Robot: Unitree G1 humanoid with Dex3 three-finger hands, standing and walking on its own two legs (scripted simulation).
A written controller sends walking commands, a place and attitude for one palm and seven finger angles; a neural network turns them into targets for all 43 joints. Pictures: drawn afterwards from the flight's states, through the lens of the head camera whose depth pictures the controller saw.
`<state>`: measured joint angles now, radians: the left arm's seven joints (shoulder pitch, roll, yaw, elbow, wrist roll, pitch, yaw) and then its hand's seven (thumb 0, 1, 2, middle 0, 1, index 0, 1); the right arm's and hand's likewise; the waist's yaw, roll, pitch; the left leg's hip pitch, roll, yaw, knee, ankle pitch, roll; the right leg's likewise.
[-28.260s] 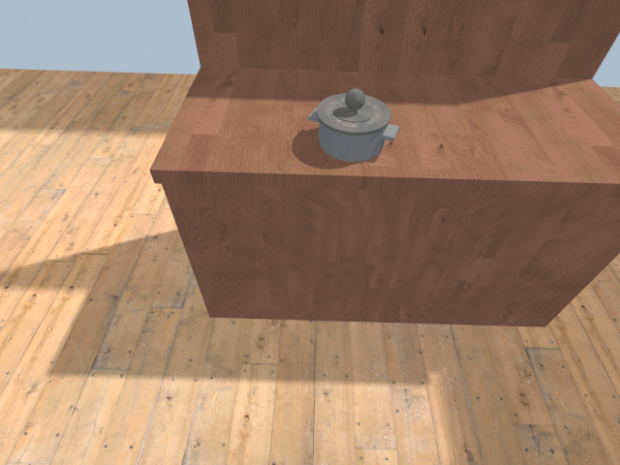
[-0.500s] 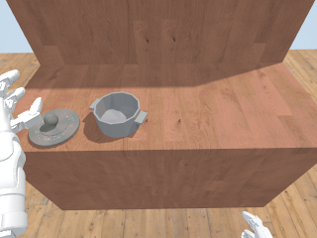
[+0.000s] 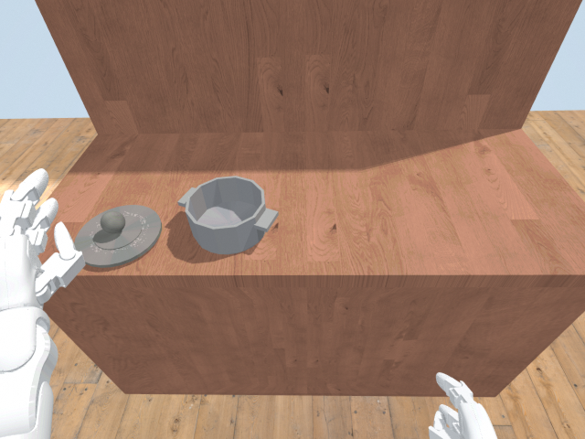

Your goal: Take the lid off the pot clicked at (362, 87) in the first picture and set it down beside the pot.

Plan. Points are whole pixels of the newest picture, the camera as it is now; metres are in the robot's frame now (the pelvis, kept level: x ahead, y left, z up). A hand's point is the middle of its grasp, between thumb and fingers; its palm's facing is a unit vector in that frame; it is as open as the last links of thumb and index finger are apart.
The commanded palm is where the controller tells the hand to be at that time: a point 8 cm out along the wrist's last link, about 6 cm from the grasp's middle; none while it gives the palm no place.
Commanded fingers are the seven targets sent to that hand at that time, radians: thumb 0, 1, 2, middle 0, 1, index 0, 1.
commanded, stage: draw the hand back to the body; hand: left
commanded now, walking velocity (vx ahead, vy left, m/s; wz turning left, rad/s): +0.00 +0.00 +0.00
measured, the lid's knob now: (113, 222) +0.49 +0.43 -0.02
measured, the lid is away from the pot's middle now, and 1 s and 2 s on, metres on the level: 0.23 0.23 0.23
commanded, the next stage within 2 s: step back with the hand held close in 0.56 s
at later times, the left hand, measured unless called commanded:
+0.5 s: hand (59, 323) +0.18 +0.27 +0.15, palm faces +0.40 -0.85 -0.34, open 7.4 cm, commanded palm +0.13 +0.30 +0.17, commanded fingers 0.00 0.90 0.90 -0.20 -0.30 -0.20 -0.30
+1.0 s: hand (60, 326) +0.18 +0.27 +0.14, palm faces +0.25 -0.85 -0.46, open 7.4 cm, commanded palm +0.12 +0.32 +0.17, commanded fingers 0.00 0.90 0.90 -0.20 -0.30 -0.20 -0.30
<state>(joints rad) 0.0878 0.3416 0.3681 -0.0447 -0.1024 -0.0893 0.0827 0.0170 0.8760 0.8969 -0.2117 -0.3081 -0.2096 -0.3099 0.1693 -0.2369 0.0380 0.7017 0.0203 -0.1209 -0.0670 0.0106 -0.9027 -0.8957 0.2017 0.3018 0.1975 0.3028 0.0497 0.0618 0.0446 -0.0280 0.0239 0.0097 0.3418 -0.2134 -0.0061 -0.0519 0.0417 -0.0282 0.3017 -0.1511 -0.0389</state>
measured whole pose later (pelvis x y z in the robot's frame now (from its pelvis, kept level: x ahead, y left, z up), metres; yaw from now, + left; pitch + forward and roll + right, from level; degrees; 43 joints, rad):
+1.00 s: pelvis -0.01 +0.05 -0.01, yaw -1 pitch -1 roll -1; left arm 0.61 0.38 0.34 -0.54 -0.04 -0.18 0.06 0.02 0.89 0.90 -0.21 -0.30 -0.21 -0.30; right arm 0.19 -0.23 -0.01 0.55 0.02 -0.05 -0.05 0.01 -0.90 -0.90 0.20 0.30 0.20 0.30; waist 0.00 -0.01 0.03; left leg -0.21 -0.03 0.06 0.46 -0.24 0.06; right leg -0.24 -0.02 0.02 0.43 -0.17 0.03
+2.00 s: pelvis -0.18 +0.06 -0.02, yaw +1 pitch -1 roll -3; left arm 0.62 0.40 0.38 -0.61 -0.04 -0.28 0.11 0.02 0.88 0.90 -0.22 -0.30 -0.22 -0.30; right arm 0.22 -0.21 -0.03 0.58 0.00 -0.12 -0.05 0.01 -0.90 -0.90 0.20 0.30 0.20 0.30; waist 0.00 0.00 0.00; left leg -0.53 -0.03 -0.01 0.72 -0.35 0.02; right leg -0.33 0.05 0.01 0.53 -0.18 0.00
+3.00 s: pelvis -0.31 +0.09 -0.03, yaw -1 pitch +1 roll -1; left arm 0.38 0.31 0.26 -0.15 0.03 -0.10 0.06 0.00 0.89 0.90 -0.21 -0.30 -0.20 -0.30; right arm 0.26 -0.25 -0.03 0.71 -0.02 -0.09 0.00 0.01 -0.90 -0.90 0.20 0.30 0.20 0.30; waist -0.01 0.02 -0.09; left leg -0.39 0.00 -0.03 0.68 -0.32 0.01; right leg -0.37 -0.02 -0.07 0.75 -0.44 -0.01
